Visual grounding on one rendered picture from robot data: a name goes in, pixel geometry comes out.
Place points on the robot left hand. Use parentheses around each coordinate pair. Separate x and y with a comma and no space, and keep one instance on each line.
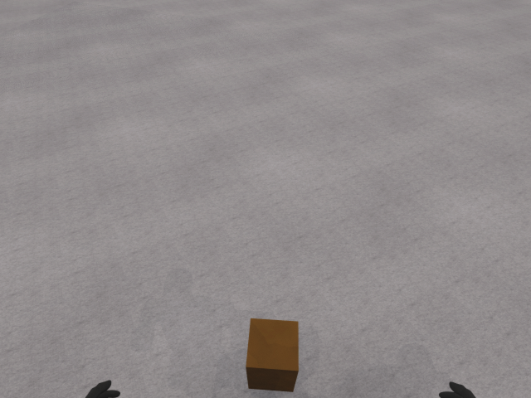
(100,391)

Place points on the robot right hand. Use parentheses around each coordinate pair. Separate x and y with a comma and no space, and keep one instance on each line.
(459,392)

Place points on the carton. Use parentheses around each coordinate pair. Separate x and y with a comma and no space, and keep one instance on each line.
(272,361)

